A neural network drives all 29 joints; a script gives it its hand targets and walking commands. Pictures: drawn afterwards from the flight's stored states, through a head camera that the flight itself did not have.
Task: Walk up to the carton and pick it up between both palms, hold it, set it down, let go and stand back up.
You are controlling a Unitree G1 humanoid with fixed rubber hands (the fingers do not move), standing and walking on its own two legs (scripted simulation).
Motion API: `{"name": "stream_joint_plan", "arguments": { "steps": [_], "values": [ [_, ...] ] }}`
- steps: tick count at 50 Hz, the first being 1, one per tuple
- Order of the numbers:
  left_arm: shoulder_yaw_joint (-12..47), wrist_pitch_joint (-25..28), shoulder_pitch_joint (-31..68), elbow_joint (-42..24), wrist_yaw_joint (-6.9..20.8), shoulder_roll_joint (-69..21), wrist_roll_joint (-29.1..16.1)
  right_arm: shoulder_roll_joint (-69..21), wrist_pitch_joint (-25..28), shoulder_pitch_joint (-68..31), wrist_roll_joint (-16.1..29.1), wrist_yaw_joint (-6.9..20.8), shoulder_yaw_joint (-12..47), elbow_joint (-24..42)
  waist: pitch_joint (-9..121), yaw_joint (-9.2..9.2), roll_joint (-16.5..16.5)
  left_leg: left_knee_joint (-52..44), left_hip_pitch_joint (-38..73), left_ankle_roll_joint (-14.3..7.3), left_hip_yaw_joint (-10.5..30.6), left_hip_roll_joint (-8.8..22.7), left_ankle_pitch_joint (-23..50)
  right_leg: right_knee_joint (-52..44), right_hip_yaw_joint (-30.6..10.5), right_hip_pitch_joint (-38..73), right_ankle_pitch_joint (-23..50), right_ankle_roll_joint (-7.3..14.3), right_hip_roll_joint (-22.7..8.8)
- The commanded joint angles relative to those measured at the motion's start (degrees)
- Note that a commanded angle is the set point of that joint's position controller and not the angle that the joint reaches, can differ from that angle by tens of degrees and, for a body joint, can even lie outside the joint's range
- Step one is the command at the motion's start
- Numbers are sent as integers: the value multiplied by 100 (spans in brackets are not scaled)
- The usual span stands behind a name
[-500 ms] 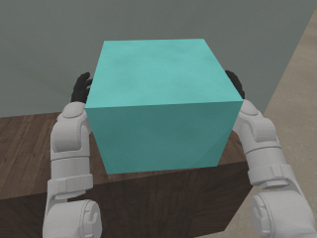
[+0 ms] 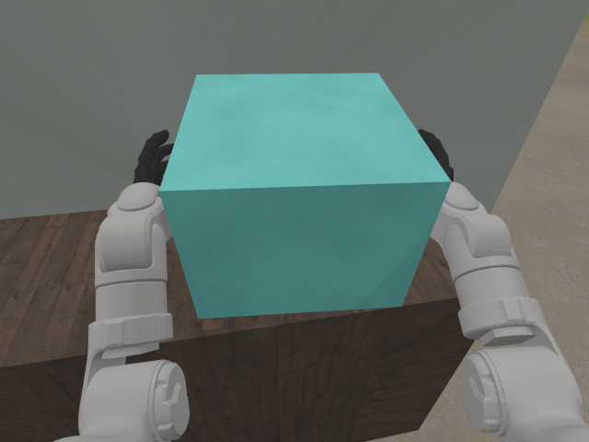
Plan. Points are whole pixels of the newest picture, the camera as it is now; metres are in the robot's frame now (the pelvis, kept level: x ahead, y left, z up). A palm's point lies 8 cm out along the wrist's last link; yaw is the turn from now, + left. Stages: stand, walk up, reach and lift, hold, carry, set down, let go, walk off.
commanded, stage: hold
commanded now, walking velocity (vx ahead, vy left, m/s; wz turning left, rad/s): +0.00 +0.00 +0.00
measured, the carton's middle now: (295, 186) +0.40 +0.00 +0.20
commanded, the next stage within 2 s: none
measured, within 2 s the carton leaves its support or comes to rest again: neither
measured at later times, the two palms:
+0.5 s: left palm (154, 193) +0.36 +0.18 +0.22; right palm (434, 187) +0.37 -0.18 +0.22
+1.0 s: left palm (152, 192) +0.36 +0.18 +0.22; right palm (434, 187) +0.37 -0.18 +0.22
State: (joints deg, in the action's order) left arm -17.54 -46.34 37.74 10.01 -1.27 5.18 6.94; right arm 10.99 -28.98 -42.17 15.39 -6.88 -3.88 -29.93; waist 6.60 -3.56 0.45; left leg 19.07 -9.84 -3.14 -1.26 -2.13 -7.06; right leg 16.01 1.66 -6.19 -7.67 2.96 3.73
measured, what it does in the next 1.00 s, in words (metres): stands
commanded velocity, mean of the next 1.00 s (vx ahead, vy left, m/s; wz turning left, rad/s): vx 0.00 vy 0.00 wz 0.00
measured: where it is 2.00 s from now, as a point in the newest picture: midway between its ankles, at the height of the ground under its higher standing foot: outside the picture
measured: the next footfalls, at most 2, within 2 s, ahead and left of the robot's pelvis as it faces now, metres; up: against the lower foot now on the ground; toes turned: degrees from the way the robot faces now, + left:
none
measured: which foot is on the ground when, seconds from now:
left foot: down 0.00-1.00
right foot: down 0.00-1.00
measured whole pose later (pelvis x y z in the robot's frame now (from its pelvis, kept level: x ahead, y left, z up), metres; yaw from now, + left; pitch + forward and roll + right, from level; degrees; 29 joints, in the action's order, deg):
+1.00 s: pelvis +0.00 +0.00 +0.00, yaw +0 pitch -2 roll -1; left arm -17.6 -46.5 36.9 8.5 -1.2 4.8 6.9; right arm 11.6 -29.5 -41.4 15.7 -7.4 -2.8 -28.0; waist 6.5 -3.3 0.6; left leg 19.0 -9.7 -3.1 -1.1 -2.0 -7.2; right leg 15.5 1.3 -5.9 -7.5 3.0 4.0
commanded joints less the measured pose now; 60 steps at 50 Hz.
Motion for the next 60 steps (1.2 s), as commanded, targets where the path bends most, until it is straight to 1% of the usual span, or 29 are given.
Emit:
{"name": "stream_joint_plan", "arguments": {
  "steps": [1,2,4,5,7,10,12,14,16,19,21,22,24,27,29,30,31,34,37,40,42,43,45,47,48,49,51,55,60],
  "values": [
    [2945,544,4557,-1082,843,-2990,-1010,-3496,403,-5217,669,812,1935,2344,2677,15,-86,-122,1219,200,386,260,681,-193,-211,239,878,-375,-215],
    [2946,555,4606,-1083,843,-2987,-992,-3494,390,-5159,635,819,1885,2204,2606,-5,-128,-162,1161,207,379,255,561,-202,-228,206,776,-369,-225],
    [2950,551,4531,-1089,849,-3016,-997,-3502,396,-5088,649,809,1914,2220,2633,3,-135,-177,1111,197,365,253,574,-193,-232,274,844,-373,-229],
    [3014,553,4564,-1115,851,-3043,-1007,-3505,398,-5084,649,803,1910,2202,2634,-30,-201,-162,1100,215,381,253,622,-176,-234,294,889,-363,-238],
    [3031,560,4520,-1180,846,-3049,-1025,-3506,397,-5097,710,790,1979,2297,2785,-6,-163,-98,1233,238,393,264,849,-142,-229,329,1074,-373,-204],
    [2981,545,4505,-1151,861,-2987,-961,-3448,361,-4896,656,791,1885,2003,2561,-69,-240,-137,1185,250,393,256,734,-190,-247,285,963,-355,-236],
    [3020,535,4522,-1315,863,-2976,-964,-3464,356,-4832,730,789,1950,2057,2647,-54,-314,-117,1219,273,375,233,894,-154,-239,376,1145,-375,-227],
    [3096,532,4387,-1434,865,-3010,-1018,-3438,379,-4869,809,753,2045,2388,2846,-73,-283,-4,1309,306,393,223,1249,-91,-234,509,1517,-393,-207],
    [3017,526,4396,-1406,882,-2923,-983,-3434,345,-4935,852,714,2085,2457,2729,-35,-215,-7,1285,279,391,205,1239,-86,-264,527,1617,-425,-211],
    [2997,505,4355,-1354,911,-2907,-945,-3392,313,-4767,778,711,1960,2332,2580,-105,-277,-79,1199,297,395,221,962,-131,-256,439,1323,-395,-241],
    [3045,495,4427,-1417,897,-2948,-953,-3370,314,-4773,755,748,1937,2301,2530,-106,-339,-95,1256,315,400,240,939,-149,-241,297,1200,-362,-234],
    [3021,486,4377,-1405,897,-2962,-948,-3391,316,-4805,763,757,1961,2320,2555,-67,-285,-96,1253,304,409,254,962,-153,-225,304,1162,-363,-219],
    [3053,491,4411,-1430,892,-2976,-988,-3399,335,-4884,767,767,2000,2403,2645,-31,-235,-84,1218,292,413,252,1002,-123,-212,381,1198,-368,-203],
    [3132,518,4463,-1597,861,-2994,-1036,-3483,344,-4904,802,742,2039,2558,2842,-69,-290,-47,1294,303,393,240,1126,-89,-223,452,1403,-387,-205],
    [3066,517,4418,-1530,845,-2931,-1016,-3403,318,-4854,807,736,2053,2513,2767,-45,-238,-36,1304,295,398,234,1135,-113,-230,445,1370,-394,-192],
    [3100,520,4399,-1587,840,-2999,-1044,-3423,337,-4911,837,740,2095,2653,2847,-35,-205,-11,1341,296,405,248,1210,-85,-211,447,1443,-392,-180],
    [2999,492,4281,-1425,855,-2951,-984,-3373,313,-4844,786,732,2038,2546,2642,-15,-212,-51,1285,282,399,234,1099,-133,-241,390,1359,-390,-202],
    [2951,454,4332,-1353,893,-2900,-909,-3365,298,-4833,714,758,1975,2334,2534,-25,-174,-114,1203,257,368,242,827,-157,-216,329,1086,-401,-216],
    [3063,468,4317,-1530,881,-2983,-1007,-3394,320,-4857,792,757,2055,2540,2767,-45,-212,-48,1309,297,390,249,1083,-113,-208,440,1324,-385,-188],
    [3044,467,4383,-1451,883,-2938,-971,-3361,303,-4835,770,751,2008,2439,2702,-61,-244,-55,1315,292,386,238,1015,-134,-228,374,1259,-389,-199],
    [2996,460,4401,-1370,872,-2909,-920,-3358,292,-4875,722,769,1968,2320,2530,-33,-237,-89,1272,293,380,256,912,-160,-220,298,1122,-378,-203],
    [2890,453,4355,-1203,891,-2880,-872,-3345,290,-4896,699,777,1948,2240,2389,17,-141,-152,1178,245,359,257,722,-198,-232,276,961,-380,-213],
    [3041,480,4390,-1404,885,-3006,-980,-3433,337,-4937,729,783,2007,2407,2673,-1,-166,-121,1185,258,368,254,891,-145,-222,385,1131,-378,-205],
    [3017,463,4382,-1374,878,-2965,-969,-3356,313,-4919,750,768,1991,2392,2674,-30,-222,-73,1314,295,380,259,1033,-142,-227,356,1205,-361,-173],
    [2874,408,4117,-1297,918,-2918,-888,-3236,247,-4752,786,758,2239,2396,2726,93,126,-77,1309,130,348,238,1057,-253,-405,531,1380,-393,-243],
    [2876,395,4129,-1365,956,-2892,-898,-3322,232,-4700,826,732,2239,2427,2741,38,60,-112,1236,123,351,229,1034,-199,-408,619,1545,-415,-250],
    [2898,386,4202,-1436,990,-2895,-905,-3314,227,-4785,872,715,2215,2513,2726,19,-28,-110,1175,165,373,210,1043,-162,-391,672,1575,-414,-249],
    [3084,385,4496,-1615,960,-2999,-986,-3341,219,-4829,895,762,2104,2552,2666,-41,-229,-124,1199,221,382,226,913,-205,-373,447,1267,-353,-240],
    [3150,355,4570,-1513,903,-3093,-970,-3270,199,-4810,807,855,1959,2283,2497,-30,-394,-182,1198,274,387,295,661,-252,-341,207,809,-269,-228]
  ]
}}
